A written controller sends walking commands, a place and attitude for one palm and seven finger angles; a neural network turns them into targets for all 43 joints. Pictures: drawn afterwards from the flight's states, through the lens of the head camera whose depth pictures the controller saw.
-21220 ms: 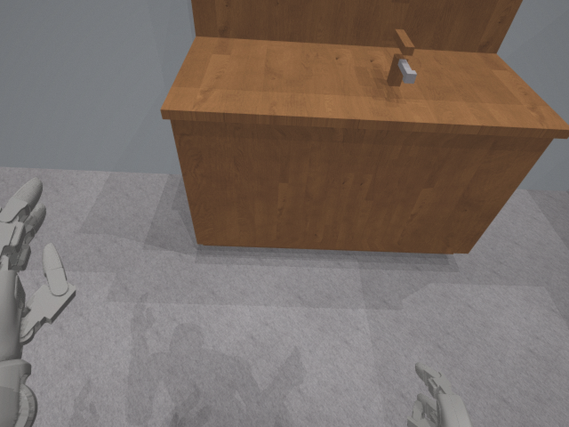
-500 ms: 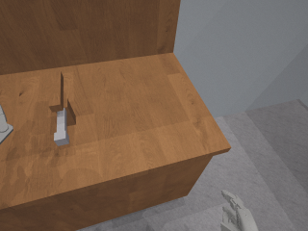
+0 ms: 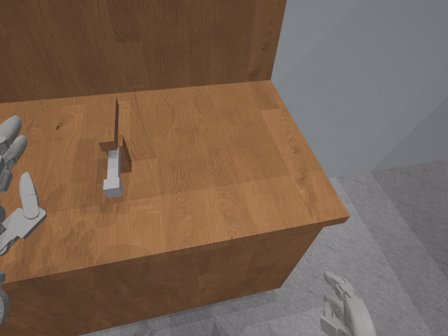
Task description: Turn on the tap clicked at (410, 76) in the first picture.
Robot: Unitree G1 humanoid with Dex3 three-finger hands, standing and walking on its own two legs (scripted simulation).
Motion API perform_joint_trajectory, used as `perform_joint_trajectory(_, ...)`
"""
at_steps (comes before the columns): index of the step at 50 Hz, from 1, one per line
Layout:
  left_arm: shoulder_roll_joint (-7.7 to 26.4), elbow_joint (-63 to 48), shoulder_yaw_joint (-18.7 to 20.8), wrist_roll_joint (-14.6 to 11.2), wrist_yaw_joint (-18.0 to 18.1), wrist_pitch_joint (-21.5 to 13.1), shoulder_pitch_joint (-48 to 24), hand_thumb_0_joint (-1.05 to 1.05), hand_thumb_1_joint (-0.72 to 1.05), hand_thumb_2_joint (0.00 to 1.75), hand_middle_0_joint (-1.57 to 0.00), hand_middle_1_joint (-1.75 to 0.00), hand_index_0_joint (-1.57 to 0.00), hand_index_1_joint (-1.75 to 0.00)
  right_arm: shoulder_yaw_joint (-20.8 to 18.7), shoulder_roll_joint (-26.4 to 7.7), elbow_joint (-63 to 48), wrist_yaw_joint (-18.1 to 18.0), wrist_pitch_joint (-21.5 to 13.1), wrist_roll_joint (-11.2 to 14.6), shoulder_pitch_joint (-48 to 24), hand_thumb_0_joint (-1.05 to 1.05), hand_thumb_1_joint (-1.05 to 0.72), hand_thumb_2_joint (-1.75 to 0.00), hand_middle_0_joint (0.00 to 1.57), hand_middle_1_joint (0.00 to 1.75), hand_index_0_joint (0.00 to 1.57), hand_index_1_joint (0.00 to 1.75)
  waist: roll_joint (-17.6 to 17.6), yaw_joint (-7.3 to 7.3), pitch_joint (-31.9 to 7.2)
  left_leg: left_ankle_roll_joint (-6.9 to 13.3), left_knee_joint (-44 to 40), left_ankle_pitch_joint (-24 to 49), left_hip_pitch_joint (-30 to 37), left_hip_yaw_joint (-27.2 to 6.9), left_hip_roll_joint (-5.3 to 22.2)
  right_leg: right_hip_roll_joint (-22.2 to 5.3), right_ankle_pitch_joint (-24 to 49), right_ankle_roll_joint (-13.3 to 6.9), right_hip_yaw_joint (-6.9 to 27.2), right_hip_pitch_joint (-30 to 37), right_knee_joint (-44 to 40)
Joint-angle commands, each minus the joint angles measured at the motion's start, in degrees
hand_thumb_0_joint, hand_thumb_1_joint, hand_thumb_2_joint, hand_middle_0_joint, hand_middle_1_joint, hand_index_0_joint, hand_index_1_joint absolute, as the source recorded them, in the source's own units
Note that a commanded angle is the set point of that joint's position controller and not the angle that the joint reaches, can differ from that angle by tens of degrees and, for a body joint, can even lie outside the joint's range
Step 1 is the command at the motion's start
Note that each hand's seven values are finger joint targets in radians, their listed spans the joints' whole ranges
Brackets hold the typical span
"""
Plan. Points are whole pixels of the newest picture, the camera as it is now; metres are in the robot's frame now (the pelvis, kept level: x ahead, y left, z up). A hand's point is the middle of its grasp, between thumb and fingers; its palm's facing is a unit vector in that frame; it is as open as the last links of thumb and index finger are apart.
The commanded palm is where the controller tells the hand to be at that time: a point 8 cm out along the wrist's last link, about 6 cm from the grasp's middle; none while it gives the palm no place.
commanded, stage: come to a stop and stand still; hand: left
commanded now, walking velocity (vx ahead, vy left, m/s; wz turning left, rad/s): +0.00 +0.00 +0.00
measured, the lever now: (113, 187) +0.35 +0.25 +0.04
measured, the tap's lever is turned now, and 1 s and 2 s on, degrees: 0 0 0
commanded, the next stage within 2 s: look again from close up in 0.42 s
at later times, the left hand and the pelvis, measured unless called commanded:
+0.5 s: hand (25, 243) +0.18 +0.26 +0.16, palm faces +0.37 -0.87 -0.33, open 7.4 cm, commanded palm +0.13 +0.29 +0.18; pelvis -0.03 +0.01 +0.00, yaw +1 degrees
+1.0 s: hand (30, 244) +0.18 +0.26 +0.16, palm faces +0.37 -0.88 -0.30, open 7.4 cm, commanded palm +0.13 +0.28 +0.18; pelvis -0.03 +0.01 +0.00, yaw -1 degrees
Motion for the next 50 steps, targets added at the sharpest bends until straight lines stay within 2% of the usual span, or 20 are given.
perform_joint_trajectory(1,9.0,-9.3,4.9,-0.9,0.3,-2.5,-5.9,0.0,0.9,0.9,-0.2,-0.3,-0.2,-0.3,-3.6,-8.5,-8.5,-1.3,-2.7,0.7,-2.4,0.0,-0.9,-0.9,0.2,0.3,0.2,0.3,2.3,-0.88,-6.1,-2.7,-6.8,-6.1,5.1,-8.2,7.8,-5.9,-0.3,-1.6,5.2,-2.0,-6.7)
perform_joint_trajectory(7,9.0,-14.5,3.6,-0.1,0.5,-3.1,-7.6,0.0,0.9,0.9,-0.2,-0.3,-0.2,-0.3,-3.0,-8.4,-8.0,-1.1,-4.6,0.5,-3.1,0.0,-0.9,-0.9,0.2,0.3,0.2,0.3,6.7,-0.88,-7.2,-2.2,-8.8,-10.4,4.2,-10.3,8.3,-5.2,-2.0,-1.5,5.1,-0.7,-5.4)
perform_joint_trajectory(9,11.7,-15.2,6.0,0.1,0.9,-2.9,-6.7,0.0,0.9,0.9,-0.2,-0.3,-0.2,-0.3,-3.2,-8.7,-8.0,-1.2,-4.8,0.6,-4.0,0.0,-0.9,-0.9,0.2,0.3,0.2,0.3,7.7,-0.84,-8.0,-2.6,-9.2,-10.1,4.8,-11.0,8.5,-5.2,-2.2,-1.4,5.1,-0.4,-4.8)
perform_joint_trajectory(10,9.6,-14.9,4.8,0.1,0.8,-3.1,-6.1,0.0,0.9,0.9,-0.2,-0.3,-0.2,-0.3,-2.9,-8.1,-7.5,-1.2,-4.6,0.2,-3.2,0.0,-0.9,-0.9,0.2,0.3,0.2,0.3,7.0,-0.78,-7.7,-2.5,-9.7,-10.7,3.7,-11.1,8.7,-5.0,-1.7,-1.3,4.3,0.2,-4.6)
perform_joint_trajectory(14,11.0,-12.3,6.9,-0.5,0.8,-2.6,-3.2,0.0,0.9,0.9,-0.2,-0.3,-0.2,-0.3,-3.3,-8.4,-7.7,-1.4,-4.8,0.6,-3.4,0.0,-0.9,-0.9,0.2,0.3,0.2,0.3,5.1,-0.96,-7.3,-3.1,-9.3,-9.5,4.6,-11.2,8.4,-5.5,-2.8,-1.4,4.7,-1.2,-5.7)
perform_joint_trajectory(15,8.9,-12.0,5.6,-0.7,0.6,-2.7,-3.0,0.0,0.9,0.9,-0.2,-0.3,-0.2,-0.3,-3.3,-8.2,-7.7,-1.4,-4.7,0.3,-2.8,0.0,-0.9,-0.9,0.2,0.3,0.2,0.3,4.3,-0.91,-7.2,-3.0,-9.4,-9.6,4.1,-10.9,8.6,-5.4,-2.6,-1.4,4.2,-0.9,-5.8)
perform_joint_trajectory(17,9.1,-11.4,6.0,-1.0,0.4,-2.6,-2.2,0.0,0.9,0.9,-0.2,-0.3,-0.2,-0.3,-3.5,-8.2,-8.1,-1.5,-5.0,0.6,-2.7,0.0,-0.9,-0.9,0.2,0.3,0.2,0.3,3.4,-0.94,-6.9,-2.7,-8.9,-9.6,4.2,-10.5,8.2,-5.7,-2.9,-1.4,4.8,-1.2,-6.8)
perform_joint_trajectory(19,9.2,-11.6,5.7,-1.0,0.3,-2.4,-1.5,0.0,0.9,0.9,-0.2,-0.3,-0.2,-0.3,-3.7,-8.6,-8.4,-1.5,-5.2,0.9,-3.6,0.0,-0.9,-0.9,0.2,0.3,0.2,0.3,4.7,-1.09,-7.2,-3.0,-8.9,-8.8,6.0,-10.6,8.1,-5.8,-3.7,-1.5,5.0,-2.1,-7.0)
perform_joint_trajectory(22,8.1,-11.5,4.6,-1.1,0.1,-2.2,-1.8,0.0,0.9,0.9,-0.2,-0.3,-0.2,-0.3,-3.7,-8.4,-8.5,-1.6,-5.4,0.8,-2.9,0.0,-0.9,-0.9,0.2,0.3,0.2,0.3,2.9,-1.09,-6.6,-2.6,-9.1,-9.7,4.8,-10.5,8.1,-5.7,-3.5,-1.4,5.0,-1.5,-7.5)
perform_joint_trajectory(24,9.4,-12.4,5.2,-0.8,0.4,-2.1,-2.5,0.0,0.9,0.9,-0.2,-0.3,-0.2,-0.3,-3.6,-8.6,-8.7,-1.7,-5.5,1.0,-3.9,0.0,-0.9,-0.9,0.2,0.3,0.2,0.3,3.7,-1.14,-6.7,-2.7,-9.5,-9.5,5.8,-10.8,8.2,-5.5,-3.7,-1.3,5.0,-1.8,-7.3)
perform_joint_trajectory(28,8.3,-13.9,3.7,-0.4,0.4,-2.1,-4.1,0.0,0.9,0.9,-0.2,-0.3,-0.2,-0.3,-3.5,-8.4,-8.8,-1.9,-5.7,0.7,-3.3,0.0,-0.9,-0.9,0.2,0.3,0.2,0.3,5.4,-1.3,-6.0,-2.4,-10.1,-11.5,4.1,-11.3,8.6,-5.3,-3.6,-1.3,5.0,-1.0,-6.9)
perform_joint_trajectory(29,10.1,-14.3,5.1,-0.2,0.7,-1.9,-4.5,0.0,0.9,0.9,-0.2,-0.3,-0.2,-0.3,-3.5,-8.7,-8.8,-2.0,-5.6,0.8,-3.9,0.0,-0.9,-0.9,0.2,0.3,0.2,0.3,7.0,-1.25,-6.4,-2.8,-11.0,-12.2,4.5,-12.0,8.8,-5.1,-4.2,-1.2,4.8,-0.9,-6.2)
perform_joint_trajectory(33,8.5,-14.0,4.0,0.0,0.7,-1.6,-4.9,0.0,0.9,0.9,-0.2,-0.3,-0.2,-0.3,-3.4,-8.1,-9.1,-2.0,-5.4,0.6,-3.5,0.0,-0.9,-0.9,0.2,0.3,0.2,0.3,7.3,-1.19,-5.7,-2.4,-11.9,-15.1,2.5,-12.3,9.2,-4.9,-4.2,-1.1,4.8,-0.1,-6.0)
perform_joint_trajectory(34,10.0,-13.8,5.4,0.1,1.0,-1.4,-4.3,0.0,0.9,0.9,-0.2,-0.3,-0.2,-0.3,-3.4,-8.3,-9.1,-2.1,-5.3,0.7,-3.9,0.0,-0.9,-0.9,0.2,0.3,0.2,0.3,7.1,-1.13,-6.3,-2.6,-12.0,-14.8,3.4,-12.4,9.0,-4.8,-4.3,-1.1,4.7,0.2,-6.1)
perform_joint_trajectory(35,7.9,-13.6,3.8,0.0,0.8,-1.4,-4.6,0.0,0.9,0.9,-0.2,-0.3,-0.2,-0.3,-3.2,-8.0,-9.0,-2.1,-5.1,0.3,-3.6,0.0,-0.9,-0.9,0.2,0.3,0.2,0.3,6.0,-1.1,-6.0,-2.6,-12.1,-15.2,2.8,-12.2,9.2,-4.7,-4.0,-1.0,4.4,0.2,-6.1)
perform_joint_trajectory(38,7.6,-12.3,3.8,-0.2,0.6,-0.9,-3.6,0.0,0.9,0.9,-0.2,-0.3,-0.2,-0.3,-3.4,-8.0,-9.3,-2.0,-5.2,0.6,-3.4,0.0,-0.9,-0.9,0.2,0.3,0.2,0.3,4.1,-1.21,-5.7,-2.3,-10.0,-12.8,4.0,-10.9,8.3,-5.5,-4.6,-1.5,5.8,-1.0,-8.5)
perform_joint_trajectory(44,8.1,-12.7,4.1,0.0,0.8,-0.3,-3.7,0.0,0.9,0.9,-0.2,-0.3,-0.2,-0.3,-3.3,-8.2,-9.3,-2.1,-5.0,0.7,-4.3,0.0,-0.9,-0.9,0.2,0.3,0.2,0.3,4.5,-1.26,-6.3,-2.6,-9.8,-11.1,6.0,-10.6,8.4,-5.4,-4.2,-1.5,5.6,-0.9,-8.8)
perform_joint_trajectory(47,6.6,-12.9,3.3,0.0,0.6,-0.3,-5.4,0.0,0.9,0.9,-0.2,-0.3,-0.2,-0.3,-3.5,-7.8,-9.6,-2.2,-4.6,0.4,-4.2,0.0,-0.9,-0.9,0.2,0.3,0.2,0.3,3.8,-1.25,-6.3,-3.1,-11.5,-12.8,6.1,-11.5,10.3,-3.9,-3.3,-1.2,5.7,-2.0,-7.1)
perform_joint_trajectory(49,8.0,-14.5,4.2,0.5,0.8,-0.3,-7.3,0.0,0.9,0.9,-0.2,-0.3,-0.2,-0.3,-3.4,-7.6,-9.9,-2.3,-4.3,0.5,-5.2,0.0,-0.9,-0.9,0.2,0.3,0.2,0.3,7.1,-1.11,-6.5,-3.7,-14.3,-16.4,6.0,-12.8,12.1,-2.7,-3.7,-0.8,5.2,-2.1,-3.9)
perform_joint_trajectory(50,6.5,-14.7,3.0,0.7,0.7,-0.2,-8.1,0.0,0.9,0.9,-0.2,-0.3,-0.2,-0.3,-3.3,-7.2,-10.1,-2.3,-3.9,0.1,-5.2,0.0,-0.9,-0.9,0.2,0.3,0.2,0.3,7.9,-1.01,-6.3,-3.2,-15.5,-19.1,4.5,-12.9,13.2,-2.1,-2.9,-0.6,4.9,-1.4,-2.3)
